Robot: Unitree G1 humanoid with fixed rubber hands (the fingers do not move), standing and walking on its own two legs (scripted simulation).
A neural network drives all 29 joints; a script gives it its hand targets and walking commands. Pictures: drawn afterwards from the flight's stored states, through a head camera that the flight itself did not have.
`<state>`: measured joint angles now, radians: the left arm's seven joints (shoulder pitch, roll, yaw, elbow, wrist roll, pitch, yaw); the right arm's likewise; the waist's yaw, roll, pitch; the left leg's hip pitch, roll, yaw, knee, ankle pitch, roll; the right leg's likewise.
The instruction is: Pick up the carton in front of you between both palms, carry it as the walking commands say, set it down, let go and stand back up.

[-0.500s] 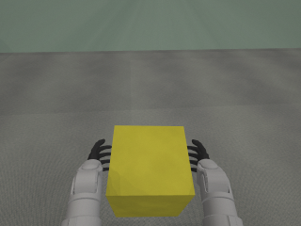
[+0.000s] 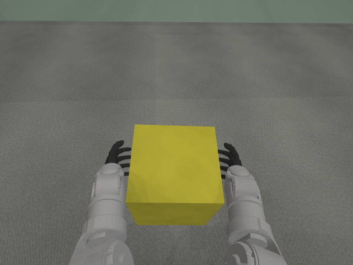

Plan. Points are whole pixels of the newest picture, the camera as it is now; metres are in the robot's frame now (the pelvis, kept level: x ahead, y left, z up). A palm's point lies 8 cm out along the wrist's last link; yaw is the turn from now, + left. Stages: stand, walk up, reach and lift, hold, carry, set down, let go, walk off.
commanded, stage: set down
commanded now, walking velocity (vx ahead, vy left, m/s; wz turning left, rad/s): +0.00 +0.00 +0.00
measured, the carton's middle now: (172, 179) +0.37 +0.00 -0.07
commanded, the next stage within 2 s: none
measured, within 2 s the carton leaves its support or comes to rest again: neither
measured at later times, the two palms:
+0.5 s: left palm (126, 185) +0.41 +0.15 -0.17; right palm (215, 190) +0.39 -0.14 -0.17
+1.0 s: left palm (133, 192) +0.46 +0.15 -0.32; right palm (206, 199) +0.43 -0.14 -0.32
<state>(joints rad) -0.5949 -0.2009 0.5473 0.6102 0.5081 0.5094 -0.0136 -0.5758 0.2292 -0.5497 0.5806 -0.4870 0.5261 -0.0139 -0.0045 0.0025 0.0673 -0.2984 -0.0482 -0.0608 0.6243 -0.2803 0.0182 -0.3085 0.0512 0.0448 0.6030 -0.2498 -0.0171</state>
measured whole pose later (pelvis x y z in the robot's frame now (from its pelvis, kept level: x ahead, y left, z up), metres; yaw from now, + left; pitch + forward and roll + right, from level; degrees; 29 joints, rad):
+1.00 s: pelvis -0.05 +0.01 -0.23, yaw -1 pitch +45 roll -2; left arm -1.11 0.07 0.39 0.78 0.23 0.28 0.06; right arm -0.99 0.12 -0.53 0.58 -0.22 0.29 -0.17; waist -0.02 0.00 -0.10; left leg -1.93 -0.12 -0.06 1.65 -0.51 0.00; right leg -1.93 0.11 0.05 1.62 -0.48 0.04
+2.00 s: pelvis -0.06 +0.02 -0.38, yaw -3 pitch +37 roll -4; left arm -1.61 0.37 0.17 1.13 0.07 0.24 0.03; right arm -1.40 -0.05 -0.50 0.80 -0.06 0.24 -0.17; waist -0.04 -0.02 0.36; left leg -2.20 -0.12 -0.01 2.21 -0.65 0.02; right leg -2.20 0.13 0.00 2.15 -0.61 0.07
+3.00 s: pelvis -0.06 +0.02 -0.40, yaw -4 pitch +32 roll -5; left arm -1.61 0.54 0.01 1.18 -0.13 0.11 0.01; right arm -1.48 -0.26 -0.34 1.06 0.12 0.10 -0.14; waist -0.04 -0.04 0.52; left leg -2.19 -0.05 0.01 2.29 -0.66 0.06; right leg -2.18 0.07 -0.05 2.22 -0.61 0.04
